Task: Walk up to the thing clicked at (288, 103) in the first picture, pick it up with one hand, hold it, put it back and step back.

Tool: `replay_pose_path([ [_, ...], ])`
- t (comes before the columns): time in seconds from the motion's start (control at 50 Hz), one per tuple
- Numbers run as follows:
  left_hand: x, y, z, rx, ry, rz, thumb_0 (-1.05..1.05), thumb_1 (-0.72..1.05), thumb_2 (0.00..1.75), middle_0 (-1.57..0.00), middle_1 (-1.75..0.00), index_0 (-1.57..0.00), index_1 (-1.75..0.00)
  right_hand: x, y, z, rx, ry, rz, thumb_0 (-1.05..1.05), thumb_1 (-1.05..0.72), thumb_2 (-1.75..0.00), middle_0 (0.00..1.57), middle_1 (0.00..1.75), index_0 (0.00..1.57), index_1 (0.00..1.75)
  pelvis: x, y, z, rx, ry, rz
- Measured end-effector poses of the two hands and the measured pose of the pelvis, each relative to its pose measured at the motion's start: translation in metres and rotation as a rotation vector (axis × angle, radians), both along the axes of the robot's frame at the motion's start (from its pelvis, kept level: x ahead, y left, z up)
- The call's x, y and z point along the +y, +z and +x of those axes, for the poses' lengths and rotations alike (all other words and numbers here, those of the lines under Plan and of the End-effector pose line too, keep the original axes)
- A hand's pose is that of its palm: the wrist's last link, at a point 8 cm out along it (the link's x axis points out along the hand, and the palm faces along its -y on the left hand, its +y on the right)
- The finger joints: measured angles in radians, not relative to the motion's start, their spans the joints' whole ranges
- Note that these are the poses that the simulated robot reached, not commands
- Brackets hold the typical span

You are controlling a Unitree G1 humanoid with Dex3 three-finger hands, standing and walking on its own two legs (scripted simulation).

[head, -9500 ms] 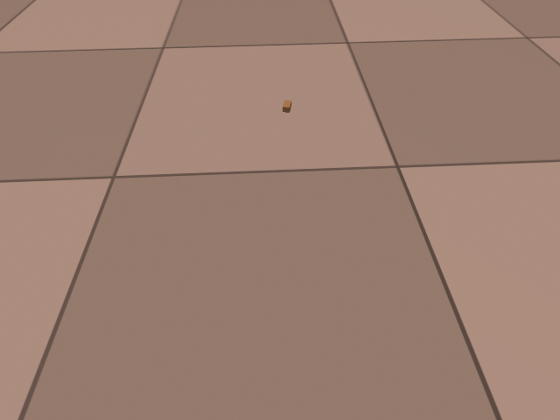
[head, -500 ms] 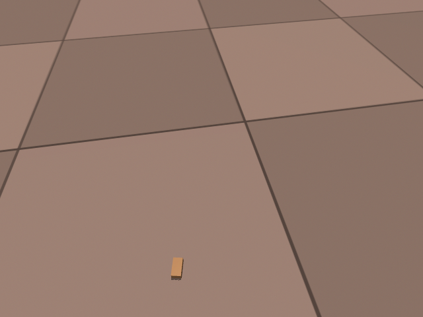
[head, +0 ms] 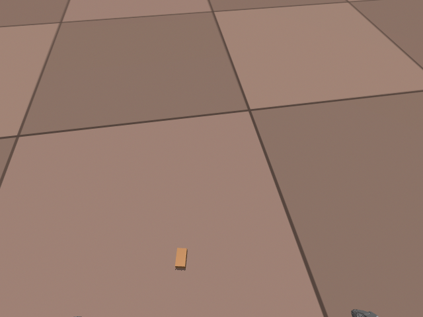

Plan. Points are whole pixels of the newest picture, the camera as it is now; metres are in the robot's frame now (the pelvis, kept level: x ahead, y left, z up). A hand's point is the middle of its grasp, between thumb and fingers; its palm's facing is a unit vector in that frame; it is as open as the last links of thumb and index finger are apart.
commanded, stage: walk up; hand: left
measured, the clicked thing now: (181, 258) +0.42 +0.16 -0.75
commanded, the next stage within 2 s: stand in 1.54 s
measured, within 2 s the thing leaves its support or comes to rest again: neither
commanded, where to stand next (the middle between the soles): +0.05 -0.02 m, yaw +1 degrees
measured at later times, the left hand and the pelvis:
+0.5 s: hand out of the picture +0.07 +0.25 -0.14, palm faces +0.01 -0.94 -0.34, open 7.4 cm; pelvis -0.01 -0.01 +0.02, yaw +1 degrees
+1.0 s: hand out of the picture +0.05 +0.24 -0.14, palm faces +0.03 -0.94 -0.33, open 7.4 cm; pelvis -0.02 -0.02 +0.01, yaw +1 degrees
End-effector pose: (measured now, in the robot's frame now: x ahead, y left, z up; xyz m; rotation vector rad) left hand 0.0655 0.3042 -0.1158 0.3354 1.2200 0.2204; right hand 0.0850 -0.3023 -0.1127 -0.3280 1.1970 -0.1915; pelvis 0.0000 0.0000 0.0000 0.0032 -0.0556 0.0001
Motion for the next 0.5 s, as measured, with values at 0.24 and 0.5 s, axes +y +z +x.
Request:
replay_pose_path([
  [0.24,-0.001,0.008,0.014,-0.017,0.002,-0.026,0.01,0.9,0.9,-0.21,-0.3,-0.21,-0.3,0.016,0.01,0.014,-0.03,0.006,0.027,0.0,-0.9,-0.9,0.2,0.3,0.2,0.3,0.002,0.011,-0.001,0.001,0.003,-0.005],
  [0.5,-0.013,0.016,-0.001,-0.023,0.014,-0.031,0.01,0.9,0.9,-0.21,-0.3,-0.21,-0.3,0.006,0.011,0.003,-0.033,0.008,0.036,0.0,-0.9,-0.9,0.2,0.3,0.2,0.3,-0.007,0.016,-0.013,-0.002,0.01,-0.004],
])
